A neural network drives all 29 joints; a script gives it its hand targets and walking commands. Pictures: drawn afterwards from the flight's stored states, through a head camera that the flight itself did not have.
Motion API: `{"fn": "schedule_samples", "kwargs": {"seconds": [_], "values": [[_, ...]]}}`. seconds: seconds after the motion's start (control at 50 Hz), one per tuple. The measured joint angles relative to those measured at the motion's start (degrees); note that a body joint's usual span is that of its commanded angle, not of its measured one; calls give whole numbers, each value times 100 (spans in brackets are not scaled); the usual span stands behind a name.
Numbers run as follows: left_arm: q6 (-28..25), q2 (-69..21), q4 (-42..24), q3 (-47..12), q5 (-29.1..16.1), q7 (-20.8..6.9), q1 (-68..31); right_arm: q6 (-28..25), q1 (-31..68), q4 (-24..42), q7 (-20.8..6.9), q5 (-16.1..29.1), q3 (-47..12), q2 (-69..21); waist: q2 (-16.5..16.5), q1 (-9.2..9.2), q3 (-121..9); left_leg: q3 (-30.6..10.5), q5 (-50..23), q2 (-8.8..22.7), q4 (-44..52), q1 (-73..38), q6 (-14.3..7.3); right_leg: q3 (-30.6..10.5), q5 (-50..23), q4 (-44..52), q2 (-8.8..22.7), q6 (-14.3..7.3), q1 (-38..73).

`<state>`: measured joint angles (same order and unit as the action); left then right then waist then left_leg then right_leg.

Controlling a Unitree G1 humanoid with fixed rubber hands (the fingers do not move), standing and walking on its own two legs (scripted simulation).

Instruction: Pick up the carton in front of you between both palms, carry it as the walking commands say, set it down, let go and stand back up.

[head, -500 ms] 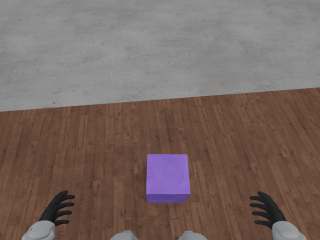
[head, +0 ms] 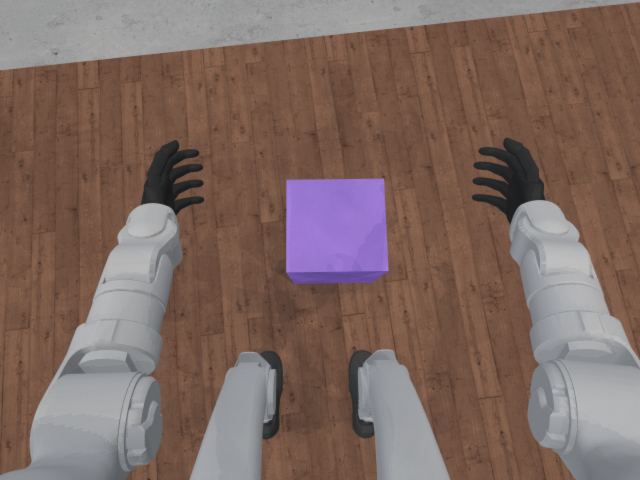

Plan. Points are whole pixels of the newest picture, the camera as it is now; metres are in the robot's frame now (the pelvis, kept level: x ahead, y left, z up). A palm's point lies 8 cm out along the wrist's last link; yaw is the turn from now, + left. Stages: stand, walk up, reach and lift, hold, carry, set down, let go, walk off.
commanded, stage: reach and lift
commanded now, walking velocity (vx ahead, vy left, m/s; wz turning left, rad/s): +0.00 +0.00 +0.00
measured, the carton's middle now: (334, 236) +0.49 -0.04 -0.54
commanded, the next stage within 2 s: none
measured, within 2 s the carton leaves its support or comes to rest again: leaves its support in 1.96 s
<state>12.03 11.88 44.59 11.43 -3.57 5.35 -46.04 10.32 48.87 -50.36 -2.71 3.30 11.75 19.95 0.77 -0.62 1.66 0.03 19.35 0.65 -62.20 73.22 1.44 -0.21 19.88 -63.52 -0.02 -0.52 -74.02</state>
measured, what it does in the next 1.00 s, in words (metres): lowers itself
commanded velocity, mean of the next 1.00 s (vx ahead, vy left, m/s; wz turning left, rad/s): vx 0.00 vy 0.00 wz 0.00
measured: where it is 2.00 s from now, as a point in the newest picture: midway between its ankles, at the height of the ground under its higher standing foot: (315, 409)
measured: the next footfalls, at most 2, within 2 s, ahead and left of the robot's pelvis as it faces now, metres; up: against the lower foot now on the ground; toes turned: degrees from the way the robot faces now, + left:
none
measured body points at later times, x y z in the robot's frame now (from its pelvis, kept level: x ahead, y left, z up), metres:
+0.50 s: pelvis +0.01 +0.00 -0.08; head +0.33 -0.02 +0.23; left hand +0.52 +0.16 -0.23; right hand +0.52 -0.22 -0.22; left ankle +0.08 +0.13 -0.63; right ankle +0.08 -0.11 -0.63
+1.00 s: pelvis -0.04 +0.01 -0.27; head +0.32 -0.01 -0.01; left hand +0.51 +0.16 -0.44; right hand +0.50 -0.22 -0.44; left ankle +0.08 +0.14 -0.63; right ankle +0.08 -0.11 -0.63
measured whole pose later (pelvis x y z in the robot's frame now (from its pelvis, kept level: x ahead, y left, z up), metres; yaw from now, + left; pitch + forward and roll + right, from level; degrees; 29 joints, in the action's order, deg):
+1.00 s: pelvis -0.04 +0.01 -0.27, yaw +1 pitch +41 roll +2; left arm 5.4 15.6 60.0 7.3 -11.1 10.0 -78.9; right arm 3.5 81.1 -66.7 2.4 11.9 6.4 25.2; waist 1.3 -1.3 14.8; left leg -0.4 29.6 -1.6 -117.4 128.5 2.1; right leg -1.8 29.9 -118.6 -0.1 0.4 -129.4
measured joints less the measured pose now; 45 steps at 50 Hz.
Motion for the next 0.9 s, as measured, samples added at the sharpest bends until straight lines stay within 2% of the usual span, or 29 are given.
{"fn": "schedule_samples", "kwargs": {"seconds": [0.12, 0.2, 0.34, 0.46, 0.56, 0.76, 0.9], "values": [[84, 4, 582, 378, 153, 64, -1493, 100, 1508, -606, 19, -117, 179, 57, 3, 25, 63, -13, -150, 27, -227, 842, 29, 7, -159, -230, -31, -33, -855], [3, -53, 738, 610, 352, 84, -2087, 35, 2107, -768, 65, -347, 383, 10, 0, 26, 62, -12, -188, 26, -294, 1271, 41, 4, -193, -313, -33, -46, -1296], [-432, -229, 726, 895, 674, 18, -2024, -361, 2049, -723, 132, -628, 734, -228, -5, -5, -223, -12, -141, 19, -305, 1830, 45, 2, -135, -343, -28, -55, -1862], [-769, -337, 794, 982, 748, 8, -1684, -660, 1701, -760, 181, -679, 879, -397, -20, -28, -732, -36, 238, -13, -1063, 2756, 45, -6, 243, -1082, -16, -42, -2775], [-895, -270, 703, 677, 504, 108, -1540, -818, 1543, -732, 255, -447, 740, -358, -12, -73, -828, -113, 665, -108, -2130, 3689, 63, -29, 640, -2122, -5, 3, -3693], [-689, 82, 325, -239, -422, 486, -1894, -730, 1837, -457, 417, 644, -149, 299, 29, -61, 43, -38, 1110, -168, -4238, 4987, 14, -142, 1069, -4201, -12, 107, -4986], [-543, 282, 891, -388, -718, 542, -2706, -588, 2681, -1054, 477, 830, -409, 491, 47, -65, 800, -13, 1076, -204, -5127, 5368, 30, -179, 1048, -5112, -12, 121, -5375]]}}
